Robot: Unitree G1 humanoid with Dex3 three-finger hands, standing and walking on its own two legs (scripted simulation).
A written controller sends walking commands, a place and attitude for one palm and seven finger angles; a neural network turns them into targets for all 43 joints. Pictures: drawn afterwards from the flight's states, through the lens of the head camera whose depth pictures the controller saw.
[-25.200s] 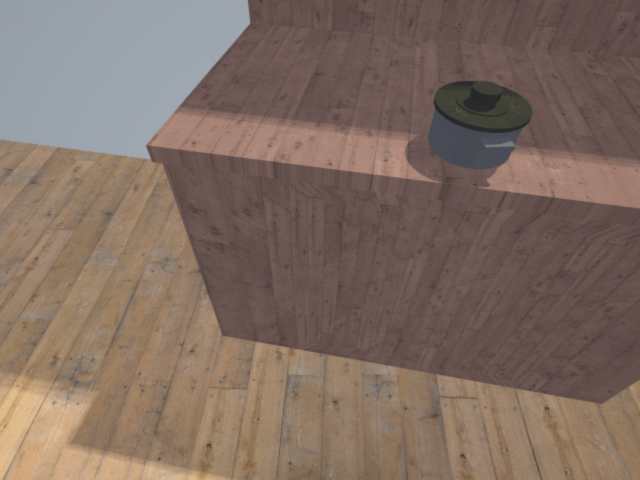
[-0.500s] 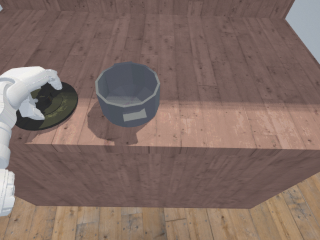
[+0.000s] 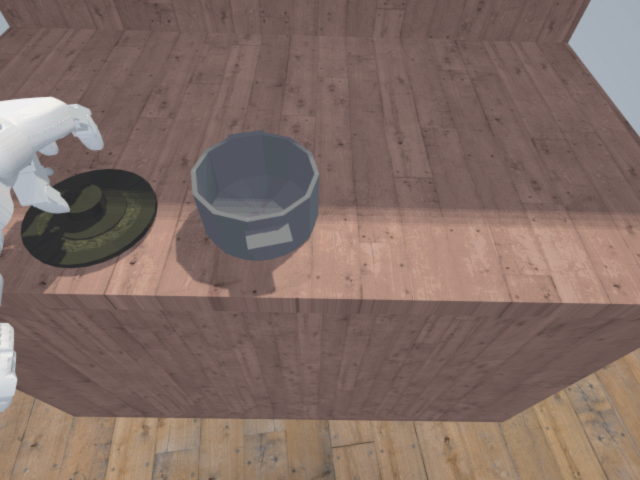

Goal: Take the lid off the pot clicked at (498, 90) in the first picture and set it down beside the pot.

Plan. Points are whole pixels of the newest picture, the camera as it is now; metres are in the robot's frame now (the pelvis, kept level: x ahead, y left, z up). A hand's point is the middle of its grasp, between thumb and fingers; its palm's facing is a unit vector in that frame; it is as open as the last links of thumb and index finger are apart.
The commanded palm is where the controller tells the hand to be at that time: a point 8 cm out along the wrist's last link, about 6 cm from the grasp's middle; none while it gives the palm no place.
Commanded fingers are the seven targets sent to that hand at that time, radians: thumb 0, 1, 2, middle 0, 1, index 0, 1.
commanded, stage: raise the empty hand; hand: left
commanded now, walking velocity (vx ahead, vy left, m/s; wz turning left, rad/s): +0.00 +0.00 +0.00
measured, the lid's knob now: (83, 202) +0.46 +0.31 +0.08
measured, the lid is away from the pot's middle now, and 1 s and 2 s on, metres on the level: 0.23 0.23 0.23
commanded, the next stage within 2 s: draw the hand back to the body in 0.72 s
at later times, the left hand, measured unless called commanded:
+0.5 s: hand (16, 135) +0.45 +0.32 +0.20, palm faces -0.30 -0.06 -0.95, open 11.1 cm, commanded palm +0.44 +0.31 +0.27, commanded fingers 0.00 -0.09 0.82 -0.43 -0.71 -0.43 -0.71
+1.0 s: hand (26, 117) +0.45 +0.30 +0.22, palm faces -0.24 -0.06 -0.97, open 11.1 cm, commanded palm +0.41 +0.30 +0.28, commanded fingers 0.00 -0.09 0.82 -0.43 -0.71 -0.43 -0.71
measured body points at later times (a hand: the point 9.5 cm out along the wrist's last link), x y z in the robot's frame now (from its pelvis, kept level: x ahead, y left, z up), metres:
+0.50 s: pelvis +0.00 +0.00 +0.00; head +0.05 +0.01 +0.45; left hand +0.46 +0.32 +0.25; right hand +0.08 -0.27 -0.12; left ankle +0.02 +0.06 -0.74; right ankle -0.02 -0.15 -0.74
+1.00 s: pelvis +0.00 +0.00 +0.00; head +0.04 +0.00 +0.45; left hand +0.46 +0.30 +0.27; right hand +0.09 -0.26 -0.11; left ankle +0.02 +0.06 -0.74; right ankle -0.02 -0.15 -0.74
